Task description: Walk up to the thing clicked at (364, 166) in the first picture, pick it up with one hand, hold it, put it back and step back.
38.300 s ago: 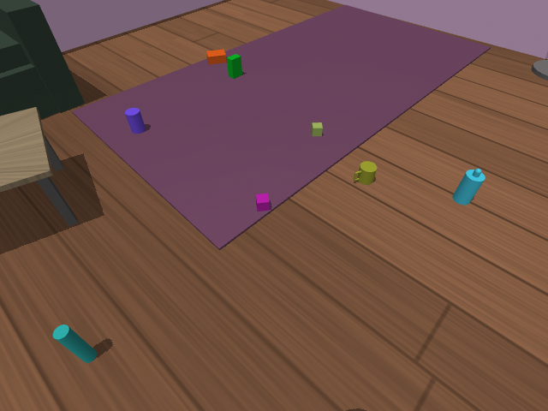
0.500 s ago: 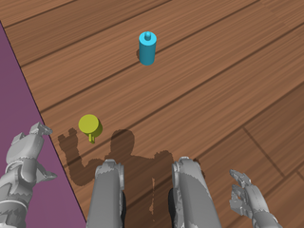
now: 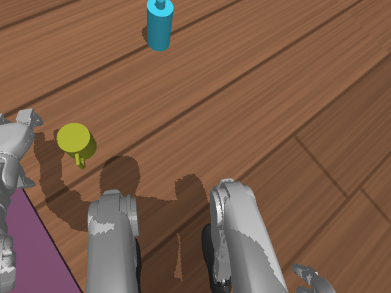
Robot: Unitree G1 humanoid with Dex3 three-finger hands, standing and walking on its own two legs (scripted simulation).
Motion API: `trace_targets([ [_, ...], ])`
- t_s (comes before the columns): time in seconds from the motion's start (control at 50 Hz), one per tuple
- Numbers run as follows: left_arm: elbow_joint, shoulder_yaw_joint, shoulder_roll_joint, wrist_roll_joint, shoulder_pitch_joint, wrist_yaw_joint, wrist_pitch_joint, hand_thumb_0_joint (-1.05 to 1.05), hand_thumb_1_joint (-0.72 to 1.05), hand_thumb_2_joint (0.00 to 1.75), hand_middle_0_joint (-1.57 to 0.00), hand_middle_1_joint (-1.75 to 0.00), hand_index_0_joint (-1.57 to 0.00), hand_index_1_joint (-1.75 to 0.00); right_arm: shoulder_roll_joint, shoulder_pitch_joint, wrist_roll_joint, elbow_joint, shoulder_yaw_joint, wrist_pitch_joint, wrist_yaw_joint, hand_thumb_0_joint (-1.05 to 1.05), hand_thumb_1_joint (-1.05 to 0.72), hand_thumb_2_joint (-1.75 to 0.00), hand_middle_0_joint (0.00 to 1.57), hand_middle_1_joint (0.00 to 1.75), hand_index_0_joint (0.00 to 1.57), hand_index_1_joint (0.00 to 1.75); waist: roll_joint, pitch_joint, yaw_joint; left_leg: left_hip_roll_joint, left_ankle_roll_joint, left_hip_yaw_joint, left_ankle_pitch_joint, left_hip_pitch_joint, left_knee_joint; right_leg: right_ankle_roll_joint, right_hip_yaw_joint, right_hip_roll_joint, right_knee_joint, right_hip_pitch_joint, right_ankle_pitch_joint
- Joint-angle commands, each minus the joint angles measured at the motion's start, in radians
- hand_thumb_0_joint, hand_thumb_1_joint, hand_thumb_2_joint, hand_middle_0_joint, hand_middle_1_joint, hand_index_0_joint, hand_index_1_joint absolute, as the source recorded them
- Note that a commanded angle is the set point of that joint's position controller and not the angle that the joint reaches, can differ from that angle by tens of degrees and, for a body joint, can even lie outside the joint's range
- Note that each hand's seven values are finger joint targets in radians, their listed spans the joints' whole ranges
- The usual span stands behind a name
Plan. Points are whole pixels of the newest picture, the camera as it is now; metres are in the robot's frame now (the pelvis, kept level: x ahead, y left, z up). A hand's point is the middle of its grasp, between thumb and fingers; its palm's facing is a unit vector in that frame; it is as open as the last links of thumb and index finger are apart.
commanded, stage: rise first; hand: left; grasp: from above
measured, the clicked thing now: (78, 147) +0.49 +0.28 -0.34
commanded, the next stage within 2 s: approach in 0.74 s
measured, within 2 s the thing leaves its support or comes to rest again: neither
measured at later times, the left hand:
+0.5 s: hand (38, 145) +0.45 +0.32 -0.19, palm faces -0.45 -0.05 -0.89, open 14.2 cm
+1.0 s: hand (47, 142) +0.47 +0.31 -0.22, palm faces -0.46 -0.06 -0.89, open 14.1 cm
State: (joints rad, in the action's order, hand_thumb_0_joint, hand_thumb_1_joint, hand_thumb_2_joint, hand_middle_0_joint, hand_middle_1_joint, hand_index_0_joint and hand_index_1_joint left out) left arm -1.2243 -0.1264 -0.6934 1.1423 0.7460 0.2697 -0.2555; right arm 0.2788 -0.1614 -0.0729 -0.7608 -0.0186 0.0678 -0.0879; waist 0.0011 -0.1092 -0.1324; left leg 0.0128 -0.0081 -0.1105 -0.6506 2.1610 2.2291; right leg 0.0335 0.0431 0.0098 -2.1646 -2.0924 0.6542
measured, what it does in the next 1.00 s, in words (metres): stands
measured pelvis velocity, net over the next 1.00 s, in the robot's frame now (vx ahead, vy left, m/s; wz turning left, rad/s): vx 0.01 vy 0.00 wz -0.05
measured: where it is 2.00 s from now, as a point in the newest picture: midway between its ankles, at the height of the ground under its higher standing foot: (175, 279)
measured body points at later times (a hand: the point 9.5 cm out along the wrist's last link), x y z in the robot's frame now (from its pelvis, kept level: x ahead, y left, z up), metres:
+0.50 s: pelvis +0.01 +0.00 -0.04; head +0.25 +0.06 +0.34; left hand +0.47 +0.32 -0.14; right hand +0.07 -0.27 -0.15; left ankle +0.09 +0.13 -0.35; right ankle +0.11 -0.13 -0.35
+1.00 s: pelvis +0.01 +0.00 -0.05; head +0.26 +0.07 +0.32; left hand +0.49 +0.31 -0.17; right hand +0.06 -0.28 -0.15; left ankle +0.09 +0.13 -0.35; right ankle +0.11 -0.13 -0.35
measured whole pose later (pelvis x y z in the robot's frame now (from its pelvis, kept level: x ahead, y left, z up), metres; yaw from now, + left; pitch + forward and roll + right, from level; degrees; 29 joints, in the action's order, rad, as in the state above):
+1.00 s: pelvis +0.01 +0.00 -0.05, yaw -3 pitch +34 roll -9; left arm -1.44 -0.11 -0.81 1.28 0.94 0.38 -0.27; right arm 0.27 -0.13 -0.15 -0.75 0.06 0.04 -0.14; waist 0.03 -0.04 -0.22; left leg 0.01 -0.01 -0.15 -0.70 2.30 2.39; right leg 0.05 0.07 0.03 -2.30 -2.22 0.69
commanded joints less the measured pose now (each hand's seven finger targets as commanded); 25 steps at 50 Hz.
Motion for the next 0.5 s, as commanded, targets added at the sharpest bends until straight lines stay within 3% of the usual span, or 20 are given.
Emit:
trace_targets([
  [0.0, 0.109, -0.041, -0.306, 0.030, 0.318, 0.061, -0.001, 0.00, -0.56, 1.04, -0.07, -0.97, -0.06, -0.98, 0.219, -0.146, -0.008, 0.039, -0.069, -0.001, 0.005, 0.00, -0.90, -0.90, 0.20, 0.30, 0.20, 0.30, -0.232, -0.602, 0.005, -0.022, 0.027, 0.060, 0.060, -0.505, -0.257, -0.070, 0.083, 0.014, 0.205, 0.209, -0.079],
  [0.06, 0.094, -0.030, -0.305, 0.053, 0.360, 0.072, -0.005, 0.00, -0.54, 1.02, -0.08, -0.97, -0.07, -0.97, 0.225, -0.149, -0.018, 0.028, -0.068, -0.006, -0.001, 0.00, -0.90, -0.90, 0.20, 0.30, 0.20, 0.30, -0.248, -0.621, -0.002, -0.019, 0.023, 0.052, 0.076, -0.517, -0.239, -0.071, 0.087, 0.012, 0.177, 0.178, -0.095],
  [0.1, 0.075, -0.015, -0.295, 0.068, 0.386, 0.077, -0.009, 0.00, -0.54, 1.01, -0.07, -0.98, -0.07, -0.98, 0.226, -0.154, -0.022, 0.026, -0.065, -0.010, -0.004, 0.00, -0.90, -0.90, 0.20, 0.30, 0.20, 0.30, -0.247, -0.616, -0.026, -0.020, 0.026, 0.051, 0.080, -0.504, -0.221, -0.068, 0.089, 0.013, 0.169, 0.171, -0.102],
  [0.14, 0.062, -0.033, -0.327, 0.088, 0.383, 0.088, -0.012, 0.00, -0.54, 1.01, -0.07, -0.98, -0.07, -0.99, 0.226, -0.151, -0.027, 0.023, -0.060, -0.015, -0.007, 0.00, -0.90, -0.90, 0.20, 0.30, 0.20, 0.30, -0.253, -0.606, -0.016, -0.023, 0.029, 0.059, 0.080, -0.485, -0.211, -0.066, 0.087, 0.013, 0.166, 0.170, -0.101],
  [0.22, 0.034, -0.027, -0.324, 0.117, 0.399, 0.103, -0.019, 0.00, -0.56, 1.02, -0.07, -1.00, -0.06, -1.00, 0.231, -0.149, -0.036, 0.017, -0.052, -0.023, -0.014, 0.00, -0.90, -0.90, 0.20, 0.30, 0.20, 0.30, -0.288, -0.607, -0.026, -0.018, 0.022, 0.038, 0.093, -0.506, -0.209, -0.063, 0.101, 0.012, 0.128, 0.124, -0.107],
  [0.36, -0.007, -0.034, -0.339, 0.123, 0.440, 0.130, -0.024, 0.00, -0.56, 1.02, -0.06, -1.02, -0.06, -1.02, 0.226, -0.163, -0.053, 0.017, -0.041, -0.026, -0.022, 0.00, -0.91, -0.90, 0.20, 0.30, 0.20, 0.30, -0.261, -0.611, -0.057, -0.020, 0.033, 0.053, 0.116, -0.462, -0.152, -0.062, 0.099, 0.019, 0.117, 0.145, -0.142],
  [0.48, -0.017, -0.059, -0.380, 0.116, 0.460, 0.137, -0.022, 0.00, -0.56, 1.02, -0.06, -1.03, -0.06, -1.03, 0.230, -0.176, -0.065, 0.015, -0.030, -0.026, -0.029, 0.00, -0.91, -0.90, 0.20, 0.30, 0.20, 0.30, -0.249, -0.638, -0.062, -0.020, 0.039, 0.070, 0.146, -0.426, -0.118, -0.060, 0.097, 0.026, 0.111, 0.195, -0.174],
])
